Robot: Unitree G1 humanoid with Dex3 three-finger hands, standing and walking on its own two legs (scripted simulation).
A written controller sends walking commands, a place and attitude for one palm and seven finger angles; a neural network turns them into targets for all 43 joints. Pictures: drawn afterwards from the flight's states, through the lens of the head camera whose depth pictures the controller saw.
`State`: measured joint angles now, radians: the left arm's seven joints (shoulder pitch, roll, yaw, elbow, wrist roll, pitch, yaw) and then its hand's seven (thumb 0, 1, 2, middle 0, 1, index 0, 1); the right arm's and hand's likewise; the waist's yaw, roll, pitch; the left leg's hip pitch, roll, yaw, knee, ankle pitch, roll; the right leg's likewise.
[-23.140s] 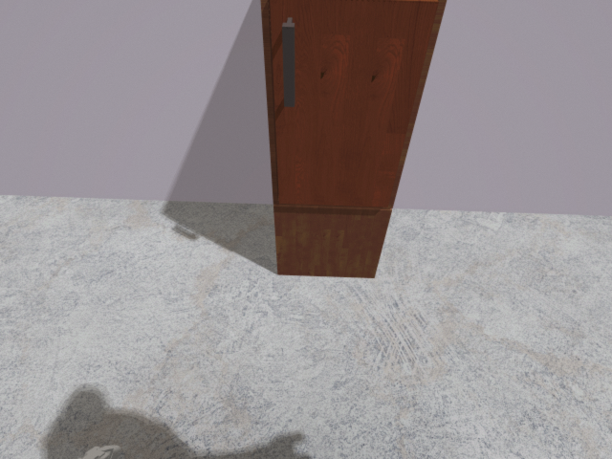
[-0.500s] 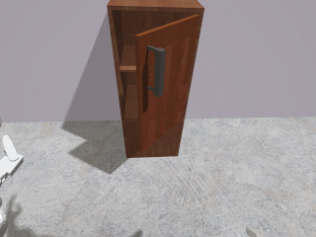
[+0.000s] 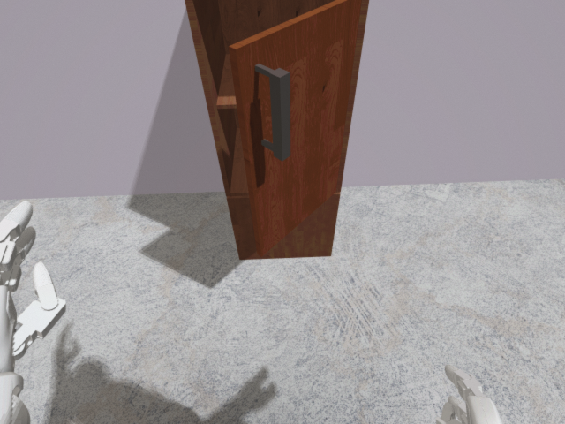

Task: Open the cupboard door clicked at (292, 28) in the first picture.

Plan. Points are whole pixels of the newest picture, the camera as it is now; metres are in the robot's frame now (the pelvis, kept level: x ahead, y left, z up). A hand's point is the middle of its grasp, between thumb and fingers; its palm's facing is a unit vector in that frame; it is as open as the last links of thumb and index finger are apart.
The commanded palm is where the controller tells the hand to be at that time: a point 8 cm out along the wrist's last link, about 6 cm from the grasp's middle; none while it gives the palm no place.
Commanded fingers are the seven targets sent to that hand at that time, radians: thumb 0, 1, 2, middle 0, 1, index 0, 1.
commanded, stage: stop stepping back and stand still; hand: left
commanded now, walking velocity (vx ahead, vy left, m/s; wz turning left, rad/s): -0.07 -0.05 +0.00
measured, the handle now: (272, 114) +0.62 +0.06 +0.11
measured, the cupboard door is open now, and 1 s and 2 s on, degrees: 45 45 45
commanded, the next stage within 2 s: let the arm hang, fingers relaxed in 0.62 s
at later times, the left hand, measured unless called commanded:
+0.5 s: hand (14, 303) +0.20 +0.30 +0.15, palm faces +0.38 -0.81 -0.44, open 7.4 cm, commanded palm +0.14 +0.34 +0.17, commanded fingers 0.00 0.90 0.90 -0.20 -0.30 -0.20 -0.30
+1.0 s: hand out of the picture +0.05 +0.21 -0.17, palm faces -0.03 -0.98 -0.20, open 7.4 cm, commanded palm none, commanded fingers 0.00 0.90 0.90 -0.20 -0.30 -0.20 -0.30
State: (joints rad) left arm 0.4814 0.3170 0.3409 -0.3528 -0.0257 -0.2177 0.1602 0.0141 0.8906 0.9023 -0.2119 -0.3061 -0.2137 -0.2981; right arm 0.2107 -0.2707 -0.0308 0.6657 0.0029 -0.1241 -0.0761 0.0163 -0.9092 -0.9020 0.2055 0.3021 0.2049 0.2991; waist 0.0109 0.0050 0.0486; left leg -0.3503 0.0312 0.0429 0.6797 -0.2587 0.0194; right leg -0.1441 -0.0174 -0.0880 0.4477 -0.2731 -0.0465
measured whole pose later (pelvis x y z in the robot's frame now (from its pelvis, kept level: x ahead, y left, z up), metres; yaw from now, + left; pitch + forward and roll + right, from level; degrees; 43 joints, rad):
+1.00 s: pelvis -0.02 +0.03 -0.01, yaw +1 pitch -1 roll +0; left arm 0.29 0.20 -0.01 0.80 0.02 0.06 0.00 0.01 0.91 0.90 -0.20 -0.30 -0.20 -0.30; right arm 0.20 -0.26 0.01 0.91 -0.02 0.01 0.01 0.01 -0.91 -0.90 0.20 0.30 0.20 0.30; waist -0.04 0.00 0.04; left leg -0.33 0.00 0.03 0.54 -0.19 0.02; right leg -0.25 -0.04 -0.09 0.57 -0.30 0.00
